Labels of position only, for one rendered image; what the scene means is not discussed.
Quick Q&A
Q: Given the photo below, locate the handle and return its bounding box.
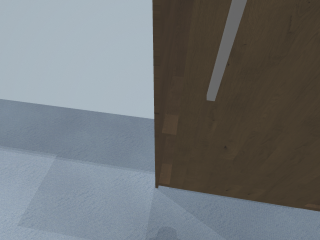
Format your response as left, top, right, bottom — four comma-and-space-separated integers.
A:
206, 0, 247, 101

